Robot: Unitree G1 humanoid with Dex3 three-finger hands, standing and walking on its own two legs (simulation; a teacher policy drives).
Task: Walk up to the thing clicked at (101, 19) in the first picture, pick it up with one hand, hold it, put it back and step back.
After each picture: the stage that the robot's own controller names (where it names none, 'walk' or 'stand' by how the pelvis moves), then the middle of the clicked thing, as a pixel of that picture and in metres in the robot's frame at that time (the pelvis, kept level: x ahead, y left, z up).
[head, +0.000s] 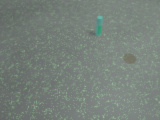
stand; (99, 26) +1.59 -0.18 -0.66
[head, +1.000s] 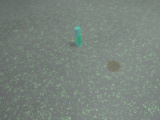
walk; (78, 36) +1.47 +0.16 -0.63
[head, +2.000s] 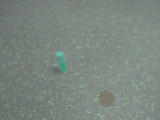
walk; (61, 62) +1.01 +0.29 -0.65
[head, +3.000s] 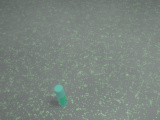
walk; (61, 96) +0.67 +0.25 -0.65
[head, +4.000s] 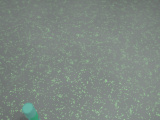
stand; (31, 114) +0.44 +0.33 -0.62
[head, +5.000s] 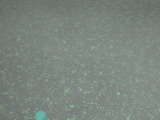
stand; out of the picture +0.45 +0.31 -0.64
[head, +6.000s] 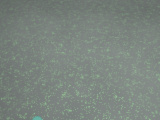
stand; out of the picture +0.43 +0.33 -0.66
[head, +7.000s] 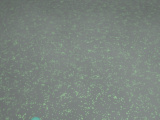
stand; out of the picture +0.42 +0.35 -0.66
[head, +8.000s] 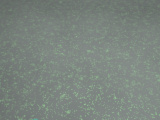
stand; out of the picture +0.41 +0.35 -0.66
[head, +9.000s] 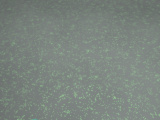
go down; out of the picture +0.40 +0.35 -0.66
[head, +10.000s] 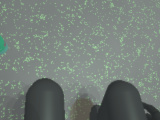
go down; out of the picture +0.48 +0.38 -0.28
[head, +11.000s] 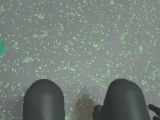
approach; out of the picture +0.48 +0.38 -0.25
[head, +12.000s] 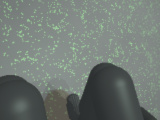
close in; out of the picture +0.45 +0.42 -0.16
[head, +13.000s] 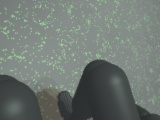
close; out of the picture +0.44 +0.43 -0.16
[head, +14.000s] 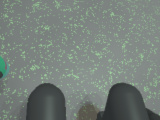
lift; out of the picture +0.35 +0.31 -0.03
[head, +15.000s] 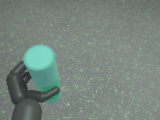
hold; (46, 79) +0.33 +0.13 +0.08
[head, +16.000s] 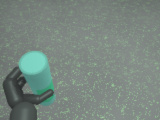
hold; (41, 83) +0.34 +0.15 +0.04
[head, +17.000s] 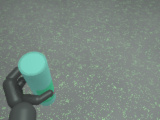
hold; (41, 83) +0.34 +0.16 +0.04
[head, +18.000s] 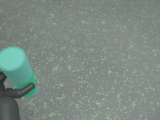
crouch; (22, 77) +0.36 +0.21 +0.00
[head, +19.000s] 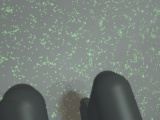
lower; out of the picture +0.49 +0.35 -0.05
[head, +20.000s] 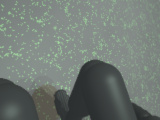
lower; out of the picture +0.43 +0.40 -0.16
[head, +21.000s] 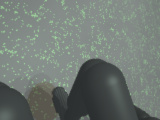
lower; out of the picture +0.44 +0.41 -0.16
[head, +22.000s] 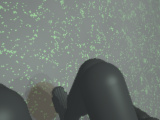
lower; out of the picture +0.44 +0.40 -0.17
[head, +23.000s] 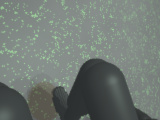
lower; out of the picture +0.44 +0.40 -0.16
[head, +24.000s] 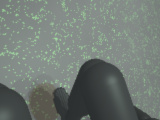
draw back; out of the picture +0.46 +0.40 -0.17
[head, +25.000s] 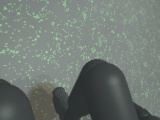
withdraw; out of the picture +0.44 +0.40 -0.18
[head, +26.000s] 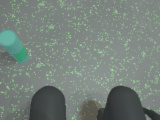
walk; (16, 48) +0.50 +0.32 -0.32
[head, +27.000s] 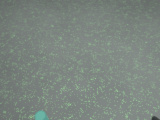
stand; out of the picture +0.44 +0.28 -0.60
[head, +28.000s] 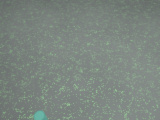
stand; out of the picture +0.44 +0.29 -0.60
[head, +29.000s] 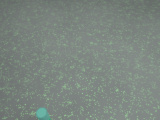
stand; (45, 119) +0.45 +0.29 -0.61
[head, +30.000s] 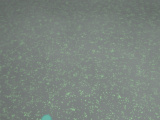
stand; out of the picture +0.44 +0.29 -0.66
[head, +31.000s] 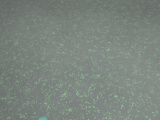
stand; out of the picture +0.42 +0.30 -0.66
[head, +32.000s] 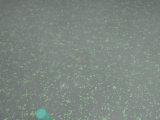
walk; (45, 119) +0.43 +0.31 -0.65
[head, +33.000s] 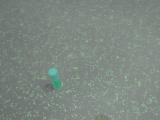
walk; (55, 79) +0.69 +0.25 -0.63
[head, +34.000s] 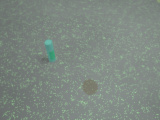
stand; (50, 51) +1.05 +0.33 -0.63
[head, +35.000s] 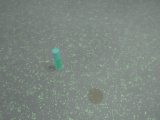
stand; (57, 59) +1.06 +0.27 -0.64
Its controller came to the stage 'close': yes
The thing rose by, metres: 0.69
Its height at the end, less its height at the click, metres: +0.00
